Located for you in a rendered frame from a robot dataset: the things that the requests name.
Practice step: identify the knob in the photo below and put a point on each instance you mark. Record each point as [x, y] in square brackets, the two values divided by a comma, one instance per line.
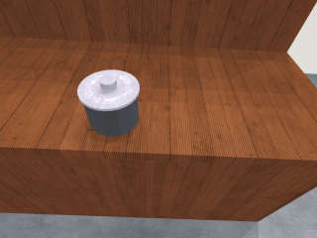
[108, 81]

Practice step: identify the table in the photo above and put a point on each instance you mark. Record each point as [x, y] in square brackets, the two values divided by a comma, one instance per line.
[227, 124]

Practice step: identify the lid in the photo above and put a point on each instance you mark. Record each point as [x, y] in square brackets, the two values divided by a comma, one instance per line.
[94, 97]

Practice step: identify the pot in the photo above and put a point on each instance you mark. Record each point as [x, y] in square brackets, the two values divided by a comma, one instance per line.
[116, 122]

